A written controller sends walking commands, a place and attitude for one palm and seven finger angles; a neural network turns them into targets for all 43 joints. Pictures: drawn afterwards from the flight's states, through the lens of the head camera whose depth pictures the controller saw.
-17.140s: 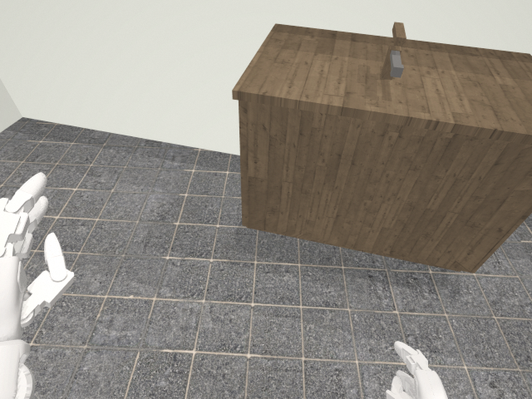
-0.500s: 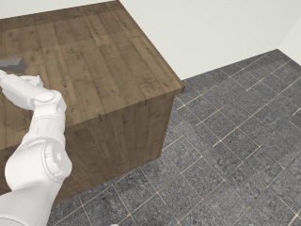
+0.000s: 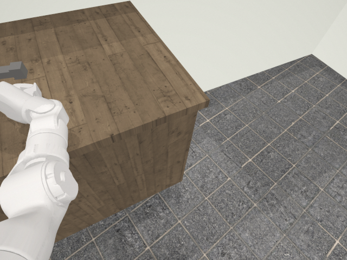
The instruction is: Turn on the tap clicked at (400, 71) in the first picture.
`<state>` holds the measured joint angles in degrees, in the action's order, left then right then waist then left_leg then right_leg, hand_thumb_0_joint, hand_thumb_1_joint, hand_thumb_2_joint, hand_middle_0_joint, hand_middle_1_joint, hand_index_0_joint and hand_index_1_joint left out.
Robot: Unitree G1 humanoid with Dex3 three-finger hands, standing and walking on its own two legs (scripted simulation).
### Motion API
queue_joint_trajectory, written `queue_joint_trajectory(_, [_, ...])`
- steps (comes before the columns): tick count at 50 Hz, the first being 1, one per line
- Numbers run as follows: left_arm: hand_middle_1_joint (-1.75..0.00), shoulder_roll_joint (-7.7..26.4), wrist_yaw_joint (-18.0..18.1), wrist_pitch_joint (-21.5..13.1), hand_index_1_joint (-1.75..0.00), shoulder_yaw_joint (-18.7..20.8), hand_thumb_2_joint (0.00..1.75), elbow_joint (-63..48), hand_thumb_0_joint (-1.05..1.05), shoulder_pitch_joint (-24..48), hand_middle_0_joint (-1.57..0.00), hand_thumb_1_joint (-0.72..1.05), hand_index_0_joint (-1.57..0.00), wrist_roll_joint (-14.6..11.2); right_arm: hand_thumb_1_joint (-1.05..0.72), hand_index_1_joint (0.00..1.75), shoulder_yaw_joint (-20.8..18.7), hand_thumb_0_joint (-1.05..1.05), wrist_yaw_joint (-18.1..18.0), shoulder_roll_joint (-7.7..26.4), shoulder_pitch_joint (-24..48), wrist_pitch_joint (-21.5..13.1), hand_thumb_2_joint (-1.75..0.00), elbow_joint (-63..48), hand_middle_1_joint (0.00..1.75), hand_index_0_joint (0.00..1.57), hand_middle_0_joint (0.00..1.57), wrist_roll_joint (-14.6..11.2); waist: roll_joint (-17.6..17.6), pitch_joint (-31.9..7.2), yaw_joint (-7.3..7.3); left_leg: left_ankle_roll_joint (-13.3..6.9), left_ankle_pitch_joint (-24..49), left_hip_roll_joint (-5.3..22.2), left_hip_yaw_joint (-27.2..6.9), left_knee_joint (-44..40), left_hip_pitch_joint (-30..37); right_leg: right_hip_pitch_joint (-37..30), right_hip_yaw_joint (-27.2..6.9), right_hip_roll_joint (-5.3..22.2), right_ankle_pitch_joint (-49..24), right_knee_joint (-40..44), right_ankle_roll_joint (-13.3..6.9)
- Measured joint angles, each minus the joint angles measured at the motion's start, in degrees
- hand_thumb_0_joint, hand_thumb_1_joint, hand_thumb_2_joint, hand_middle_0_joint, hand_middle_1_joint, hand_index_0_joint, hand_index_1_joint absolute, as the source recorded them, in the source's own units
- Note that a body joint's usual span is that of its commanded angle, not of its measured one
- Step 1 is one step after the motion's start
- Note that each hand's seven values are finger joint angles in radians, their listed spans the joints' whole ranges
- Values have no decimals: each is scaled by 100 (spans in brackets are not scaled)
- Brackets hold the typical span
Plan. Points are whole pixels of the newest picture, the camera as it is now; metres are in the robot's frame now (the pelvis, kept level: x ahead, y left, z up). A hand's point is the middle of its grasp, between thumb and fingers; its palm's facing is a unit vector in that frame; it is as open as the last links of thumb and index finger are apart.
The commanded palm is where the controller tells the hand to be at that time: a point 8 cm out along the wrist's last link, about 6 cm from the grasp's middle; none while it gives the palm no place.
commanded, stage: lift the hand up off the lever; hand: left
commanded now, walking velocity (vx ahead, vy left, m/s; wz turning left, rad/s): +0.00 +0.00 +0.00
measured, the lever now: (18, 70) +0.55 +0.32 +0.12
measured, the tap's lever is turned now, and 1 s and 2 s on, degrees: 78 78 78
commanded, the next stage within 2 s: none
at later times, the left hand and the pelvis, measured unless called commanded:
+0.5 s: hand (32, 85) +0.48 +0.27 +0.14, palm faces +0.84 -0.53 -0.12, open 7.9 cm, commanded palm +0.43 +0.27 +0.14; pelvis -0.01 +0.00 +0.01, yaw +1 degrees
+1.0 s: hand (24, 81) +0.47 +0.27 +0.16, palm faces +0.85 -0.51 -0.10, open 7.9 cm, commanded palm +0.42 +0.27 +0.16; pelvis -0.01 -0.01 +0.01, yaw +1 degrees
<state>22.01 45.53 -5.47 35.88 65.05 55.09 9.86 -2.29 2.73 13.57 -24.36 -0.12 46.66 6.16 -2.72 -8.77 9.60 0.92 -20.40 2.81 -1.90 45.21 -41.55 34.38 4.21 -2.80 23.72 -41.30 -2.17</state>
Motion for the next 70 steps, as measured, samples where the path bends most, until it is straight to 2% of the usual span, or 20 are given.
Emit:
queue_joint_trajectory(4, [-15,-66,-23,43,-15,-160,90,-44,2,-24,-15,90,-15,-25,-91,30,-11,1,12,3,31,-20,-90,16,30,20,20,-14,-5,5,-44,-9,20,-21,-3,-65,112,-121,5,18,-19,72,10])
queue_joint_trajectory(10, [-15,-178,-17,145,-15,-99,90,-109,2,-74,-15,90,-15,-84,-91,30,-7,1,1,4,160,-19,-90,-24,30,20,20,-32,-1,-8,-96,-25,58,-42,14,-162,248,-250,-9,39,-55,160,26])
queue_joint_trajectory(21, [-15,-361,31,284,-15,-313,90,-298,2,-52,-15,90,-15,-94,-91,30,-2,1,-70,-27,408,-59,-90,2,30,20,20,-53,32,47,-198,-21,126,-85,-31,-234,373,-385,40,75,-85,205,25])
queue_joint_trajectory(27, [-15,-341,105,420,-15,-440,90,-139,2,157,-15,90,-15,-31,-91,30,16,1,-97,-25,479,-93,-90,39,30,20,20,-49,21,69,-181,-9,171,-95,-61,-253,338,-350,71,81,-107,200,12])
queue_joint_trajectory(32, [-15,-338,155,482,-15,-350,90,-155,2,249,-15,90,-15,-11,-91,30,10,1,-104,-31,441,-113,-90,39,30,20,20,-30,9,59,-166,7,206,-69,-34,-303,328,-311,41,59,-141,223,-4])
queue_joint_trajectory(41, [-15,-281,80,612,-15,-129,90,-410,2,-14,-15,89,-15,-34,-91,30,-11,1,-148,-22,257,-82,-90,59,30,20,20,-88,-22,65,-159,32,227,-13,29,-447,559,-501,-27,10,-182,346,-31])
queue_joint_trajectory(52, [-15,-361,-69,724,-15,-383,90,-692,2,-222,-15,90,-15,-198,-91,30,-42,1,-210,28,305,-150,-90,173,30,20,20,-174,4,129,-267,48,297,-42,-34,-628,887,-862,37,24,-233,542,-48])
queue_joint_trajectory(70, [-15,-312,-57,901,-15,-445,90,-524,2,64,-15,90,-15,-154,-91,30,19,1,-262,-12,579,-178,-90,45,30,20,20,-193,47,149,-315,19,374,-80,-24,-719,914,-887,32,63,-302,620,-17])
